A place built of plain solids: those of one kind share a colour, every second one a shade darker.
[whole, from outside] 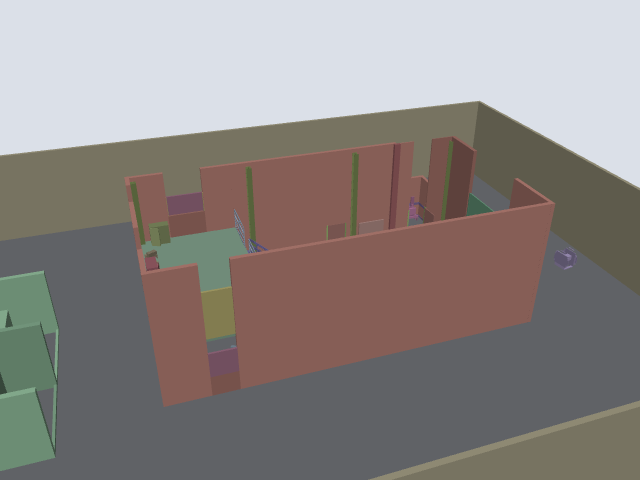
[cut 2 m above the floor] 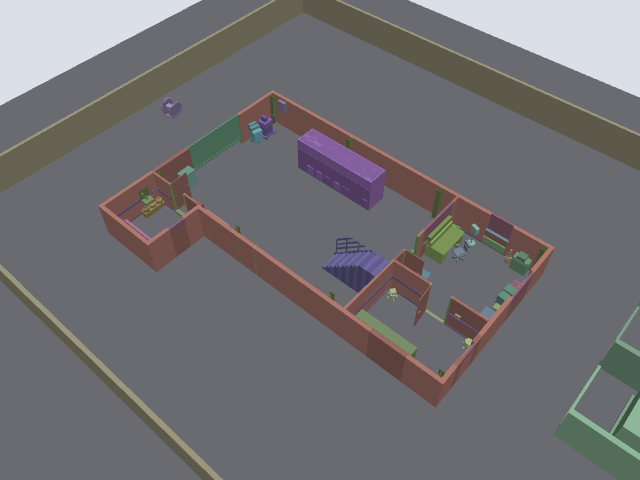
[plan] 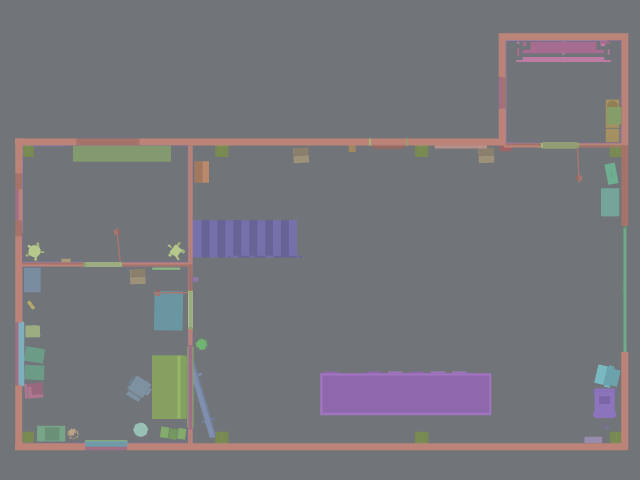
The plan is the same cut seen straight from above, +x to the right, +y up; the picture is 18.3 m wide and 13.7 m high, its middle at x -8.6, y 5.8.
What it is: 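An older electricity substation's switch hall at the yard's level, the gear in one rank over covered trenches, a store loft over its control and relay rooms, a battery room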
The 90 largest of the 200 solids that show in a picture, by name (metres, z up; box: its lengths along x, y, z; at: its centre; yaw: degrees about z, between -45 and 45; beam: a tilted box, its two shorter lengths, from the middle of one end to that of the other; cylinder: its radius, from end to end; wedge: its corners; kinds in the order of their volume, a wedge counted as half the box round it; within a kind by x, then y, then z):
{
 "yard_bound_1": {"box": [34.29, 0.2, 5.25], "at": [-10.15, -10.1, 2.58]},
 "yard_bound_2": {"box": [34.29, 0.2, 5.25], "at": [-10.15, 16.71, 2.58]},
 "yard_bound_3": {"box": [0.2, 27.01, 5.25], "at": [6.89, 3.3, 2.58]},
 "wall_1": {"box": [0.2, 1.86, 6.45], "at": [-17.2, 0.72, 3.17]},
 "wall_2": {"box": [0.2, 1.81, 1.05], "at": [-17.2, 2.55, 0.47]},
 "wall_3": {"box": [0.2, 1.66, 6.45], "at": [-17.2, 4.28, 3.17]},
 "wall_4": {"box": [0.2, 0.81, 6.45], "at": [-17.2, 5.5, 3.17]},
 "wall_5": {"box": [0.2, 0.46, 4.15], "at": [-17.2, 6.12, 2.02]},
 "wall_6": {"box": [0.2, 0.91, 1.75], "at": [-17.2, 6.8, 0.82]},
 "wall_7": {"box": [0.2, 0.46, 4.15], "at": [-17.2, 7.47, 2.02]},
 "wall_8": {"box": [0.2, 1.01, 6.45], "at": [-17.2, 8.2, 3.17]},
 "wall_9": {"box": [1.76, 0.2, 6.45], "at": [-16.43, 8.6, 3.17]},
 "wall_10": {"box": [2.01, 0.2, 6.45], "at": [-16.3, -0.1, 3.17]},
 "wall_11": {"box": [1.75, 0.06, 2.75], "at": [-16.22, 5.07, 1.32]},
 "wall_12": {"box": [1.75, 0.06, 2.75], "at": [-16.22, 5.13, 1.32]},
 "wall_13": {"box": [1.21, 0.2, 1.05], "at": [-14.7, -0.1, 0.47]},
 "wall_14": {"box": [1.81, 0.2, 4.15], "at": [-14.65, 8.6, 2.02]},
 "wall_15": {"box": [1.96, 0.06, 2.75], "at": [-13.28, 5.07, 1.32]},
 "wall_16": {"box": [1.96, 0.06, 2.75], "at": [-13.28, 5.13, 1.32]},
 "wall_17": {"box": [1.81, 0.2, 6.45], "at": [-13.2, -0.1, 3.17]},
 "wall_18": {"box": [1.46, 0.2, 6.45], "at": [-13.03, 8.6, 3.17]},
 "wall_19": {"box": [0.06, 0.77, 2.75], "at": [-12.33, 4.72, 1.32]},
 "wall_20": {"box": [0.06, 3.4, 2.75], "at": [-12.33, 6.8, 1.32]},
 "wall_21": {"box": [0.06, 0.77, 2.87], "at": [-12.27, 4.72, 1.39]},
 "wall_22": {"box": [0.06, 3.4, 2.87], "at": [-12.27, 6.8, 1.39]},
 "wall_23": {"box": [9.0, 0.2, 6.45], "at": [-7.8, 8.6, 3.17]},
 "wall_24": {"box": [12.5, 0.2, 6.45], "at": [-6.05, -0.1, 3.17]},
 "wall_25": {"box": [0.2, 1.06, 2.75], "at": [-3.4, 9.03, 1.32]},
 "wall_26": {"box": [0.2, 0.91, 1.75], "at": [-3.4, 10.0, 0.82]},
 "wall_27": {"box": [0.2, 1.26, 2.75], "at": [-3.4, 11.07, 1.32]},
 "wall_28": {"box": [1.06, 0.06, 6.45], "at": [-2.83, 8.47, 3.17]},
 "wall_29": {"box": [1.0, 0.06, 2.75], "at": [-2.8, 8.53, 1.32]},
 "wall_30": {"box": [3.7, 0.2, 2.75], "at": [-1.65, 11.6, 1.32]},
 "wall_31": {"box": [1.21, 0.06, 6.45], "at": [-0.6, 8.47, 3.17]},
 "wall_32": {"box": [1.21, 0.06, 2.75], "at": [-0.6, 8.53, 1.32]},
 "wall_33": {"box": [0.2, 2.81, 6.45], "at": [0.1, 1.2, 3.17]},
 "wall_34": {"box": [0.2, 2.31, 6.45], "at": [0.1, 7.35, 3.17]},
 "wall_35": {"box": [0.2, 3.2, 2.75], "at": [0.1, 10.1, 1.32]},
 "yard_pen_1": {"box": [1.99, 2.67, 1.85], "at": [-24.15, 0.58, 1.2]},
 "yard_pen_2": {"box": [2.29, 2.81, 0.22], "at": [-24.15, 4.52, 0.16]},
 "yard_pen_3": {"box": [2.07, 2.59, 1.81], "at": [-24.15, 4.52, 1.18]},
 "yard_pen_4": {"box": [4.81, 0.24, 3.3], "at": [-23.8, -1.39, 1.64]},
 "yard_pen_5": {"box": [4.81, 0.24, 3.3], "at": [-23.8, 2.55, 1.64]},
 "yard_pen_6": {"box": [4.81, 0.24, 3.3], "at": [-23.8, 6.49, 1.64]},
 "switchgear_row_1": {"box": [4.76, 1.07, 2.31], "at": [-6.15, 1.4, 1.11]},
 "switchgear_row_2": {"box": [4.88, 1.19, 2.37], "at": [-6.15, 1.4, 1.14]},
 "switchgear_row_3": {"box": [4.88, 0.02, 1.48], "at": [-6.15, 2.0, 0.69]},
 "raised_floor_deck_1": {"box": [4.92, 8.56, 0.2], "at": [-14.67, 4.25, 2.8]},
 "stair_1": {"box": [0.25, 1.07, 2.74], "at": [-12.11, 5.83, 1.32]},
 "stair_2": {"box": [0.25, 1.07, 2.54], "at": [-11.88, 5.83, 1.22]},
 "stair_3": {"box": [0.25, 1.07, 2.33], "at": [-11.65, 5.83, 1.11]},
 "stair_4": {"box": [0.25, 1.07, 2.12], "at": [-11.42, 5.83, 1.01]},
 "stair_5": {"box": [0.25, 1.07, 1.91], "at": [-11.2, 5.83, 0.91]},
 "stair_6": {"box": [0.25, 1.07, 1.71], "at": [-10.97, 5.83, 0.8]},
 "stair_7": {"box": [0.25, 1.07, 1.5], "at": [-10.74, 5.83, 0.7]},
 "stair_8": {"box": [0.25, 1.07, 1.29], "at": [-10.52, 5.83, 0.6]},
 "stair_9": {"box": [0.25, 1.07, 1.09], "at": [-10.29, 5.83, 0.49]},
 "stair_10": {"box": [0.25, 1.07, 0.88], "at": [-10.06, 5.83, 0.39]},
 "stair_11": {"box": [0.25, 1.07, 0.67], "at": [-9.83, 5.83, 0.29]},
 "stair_12": {"box": [0.25, 1.07, 0.46], "at": [-9.61, 5.83, 0.18]},
 "relay_cubicles_1": {"box": [2.8, 0.46, 2.2], "at": [-14.25, 8.26, 1.17]},
 "control_desk_1": {"box": [0.46, 0.42, 0.79], "at": [-13.13, 2.28, 0.34]},
 "control_desk_2": {"box": [0.5, 1.8, 0.79], "at": [-12.65, 1.6, 0.34]},
 "control_desk_3": {"box": [0.27, 1.8, 0.3], "at": [-12.54, 1.6, 0.92]},
 "control_desk_4": {"box": [0.18, 1.8, 0.29], "at": [-12.49, 1.6, 1.22]},
 "wall_over_deck_1": {"box": [4.92, 0.1, 2.22], "at": [-14.67, -0.06, 3.99]},
 "window_pane_1": {"box": [0.1, 1.8, 1.21], "at": [-17.25, 2.55, 1.59]},
 "window_pane_2": {"box": [1.2, 0.1, 1.21], "at": [-14.7, -0.15, 1.59]},
 "window_pane_3": {"box": [1.8, 0.1, 1.01], "at": [-14.65, 8.65, 4.59]},
 "window_pane_4": {"box": [0.12, 2.4, 1.11], "at": [-12.3, 1.6, 1.49]},
 "roller_shutter_1": {"box": [0.06, 3.46, 3.71], "at": [0.12, 4.4, 2.15]},
 "cupboard_steel_1": {"box": [0.45, 0.92, 1.88], "at": [-16.82, 3.33, 3.79]},
 "battery_stand_1": {"box": [2.32, 0.13, 0.43], "at": [-1.65, 10.96, 0.7]},
 "battery_stand_2": {"box": [2.33, 0.1, 0.61], "at": [-1.65, 11.18, 0.58]},
 "battery_stand_3": {"box": [1.89, 0.33, 0.59], "at": [-1.65, 11.3, 0.61]},
 "charger_cubicle_1": {"box": [0.47, 0.7, 1.75], "at": [-16.81, 4.66, 0.83]},
 "cupboard_steel_low_1": {"box": [0.92, 0.45, 1.05], "at": [-16.1, 8.21, 3.38]},
 "log_desk_1": {"box": [0.48, 0.8, 1.05], "at": [-0.32, 6.88, 0.47]},
 "pier_1": {"box": [0.34, 0.17, 6.45], "at": [-3.3, 8.41, 3.17]},
 "pedestal_1": {"box": [0.56, 0.42, 0.65], "at": [-16.75, 2.02, 0.27], "yaw": -3.0},
 "pedestal_2": {"box": [0.56, 0.42, 0.65], "at": [-16.75, 2.52, 0.27], "yaw": -9.0},
 "printer_stand_1": {"box": [0.81, 0.45, 0.77], "at": [-16.28, 0.27, 0.34]},
 "breaker_truck_1": {"box": [0.5, 0.6, 0.54], "at": [-0.47, 1.18, 0.46]},
 "breaker_truck_2": {"box": [0.54, 0.61, 0.33], "at": [-0.47, 1.18, 0.89]},
 "door_leaf_1": {"box": [0.99, 0.044, 2.14], "at": [-12.86, 4.29, 1.02], "yaw": 0.5},
 "door_leaf_2": {"box": [1.0, 0.044, 2.15], "at": [-6.65, 8.5, 1.02]},
 "test_set_1": {"box": [0.48, 0.54, 0.66], "at": [-0.48, 1.94, 0.45], "yaw": -12.7},
 "sand_bin_1": {"box": [0.42, 0.62, 0.57], "at": [-11.98, 7.74, 0.23]},
 "earth_sticks_1": {"box": [1.5, 0.09, 1.04], "at": [-4.58, 8.45, 1.42]},
 "carboys_1": {"box": [0.39, 0.81, 0.35], "at": [-0.25, 9.41, 0.12]}
}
